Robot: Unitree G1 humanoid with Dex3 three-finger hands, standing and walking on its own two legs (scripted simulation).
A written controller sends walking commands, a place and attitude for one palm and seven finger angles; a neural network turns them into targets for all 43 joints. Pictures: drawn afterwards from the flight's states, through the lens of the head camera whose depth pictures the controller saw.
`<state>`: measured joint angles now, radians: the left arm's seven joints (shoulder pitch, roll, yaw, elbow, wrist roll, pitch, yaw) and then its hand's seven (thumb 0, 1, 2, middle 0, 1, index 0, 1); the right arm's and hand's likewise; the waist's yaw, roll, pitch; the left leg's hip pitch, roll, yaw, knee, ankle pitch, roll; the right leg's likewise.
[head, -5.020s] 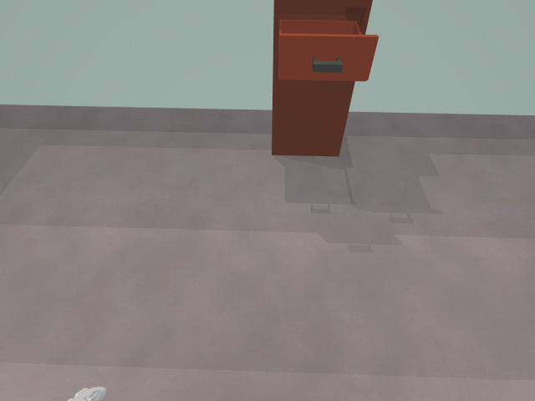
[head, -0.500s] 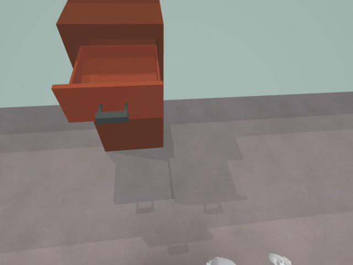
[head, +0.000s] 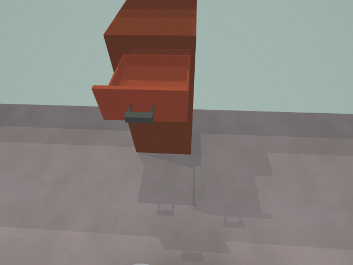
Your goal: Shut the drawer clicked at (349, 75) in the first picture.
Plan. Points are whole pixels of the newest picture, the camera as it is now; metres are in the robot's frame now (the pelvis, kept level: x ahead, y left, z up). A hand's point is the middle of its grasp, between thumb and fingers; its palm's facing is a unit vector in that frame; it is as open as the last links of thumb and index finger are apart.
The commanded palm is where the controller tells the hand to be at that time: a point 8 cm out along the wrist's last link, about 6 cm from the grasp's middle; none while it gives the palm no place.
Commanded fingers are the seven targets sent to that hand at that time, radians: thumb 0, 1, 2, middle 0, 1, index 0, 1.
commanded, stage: take the last steps up to it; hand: left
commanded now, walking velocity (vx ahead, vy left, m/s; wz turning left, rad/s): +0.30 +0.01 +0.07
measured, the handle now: (140, 112) +0.62 +0.19 -0.07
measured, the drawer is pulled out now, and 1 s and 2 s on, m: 0.29 0.29 0.29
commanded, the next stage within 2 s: come to a stop and stand still in 0.92 s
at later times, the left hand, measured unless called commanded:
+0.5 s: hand out of the picture +0.14 +0.23 -0.18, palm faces +0.05 -0.98 -0.17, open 7.4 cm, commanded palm none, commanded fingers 0.00 0.90 0.90 -0.20 -0.30 -0.20 -0.30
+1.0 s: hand (131, 219) +0.27 +0.16 -0.17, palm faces +0.08 -0.98 -0.20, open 7.3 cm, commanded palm none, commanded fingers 0.00 0.90 0.90 -0.20 -0.30 -0.20 -0.30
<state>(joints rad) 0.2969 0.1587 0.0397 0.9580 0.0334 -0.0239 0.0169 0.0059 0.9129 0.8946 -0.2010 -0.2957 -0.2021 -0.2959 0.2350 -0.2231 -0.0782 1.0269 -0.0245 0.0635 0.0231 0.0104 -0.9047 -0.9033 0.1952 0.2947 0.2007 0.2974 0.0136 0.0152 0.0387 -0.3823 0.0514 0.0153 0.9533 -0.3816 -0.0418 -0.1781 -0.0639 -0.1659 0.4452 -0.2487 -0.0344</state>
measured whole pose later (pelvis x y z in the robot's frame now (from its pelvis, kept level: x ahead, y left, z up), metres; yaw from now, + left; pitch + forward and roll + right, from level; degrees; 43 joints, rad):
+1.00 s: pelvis +0.26 -0.02 +0.00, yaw +1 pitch -1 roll +0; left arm 0.29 0.16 0.04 1.08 0.03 -0.06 0.01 0.00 0.93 0.90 -0.20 -0.30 -0.20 -0.30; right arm 0.18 -0.17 -0.06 1.03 -0.02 -0.02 0.00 0.01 -0.91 -0.90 0.19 0.29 0.20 0.30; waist 0.01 0.02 0.02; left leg -0.48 0.10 0.07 0.83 -0.27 -0.03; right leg -0.16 0.02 -0.16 0.37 -0.20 -0.08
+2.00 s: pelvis +0.26 -0.03 +0.00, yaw +0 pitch +0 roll +2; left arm 0.33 0.13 0.02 1.07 0.03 -0.02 0.05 0.01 0.90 0.89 -0.20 -0.30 -0.20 -0.30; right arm 0.24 -0.21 -0.04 1.03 -0.01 0.03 -0.01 0.01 -0.91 -0.90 0.19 0.29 0.20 0.30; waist 0.03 0.02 0.06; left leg -0.26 0.01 0.03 0.62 -0.37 -0.02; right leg -0.21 -0.05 -0.04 0.48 -0.27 -0.01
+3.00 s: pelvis +0.27 +0.00 +0.00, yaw -1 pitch -2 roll +0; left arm 0.28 0.15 -0.01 1.09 0.02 0.00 0.04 0.01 0.91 0.90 -0.20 -0.30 -0.20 -0.30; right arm 0.28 -0.16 0.02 1.11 0.00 -0.02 -0.02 0.01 -0.91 -0.90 0.20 0.30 0.20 0.30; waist 0.00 0.01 0.05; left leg -0.12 -0.01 0.08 0.44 -0.29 0.03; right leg -0.15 -0.07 -0.02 0.47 -0.27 0.05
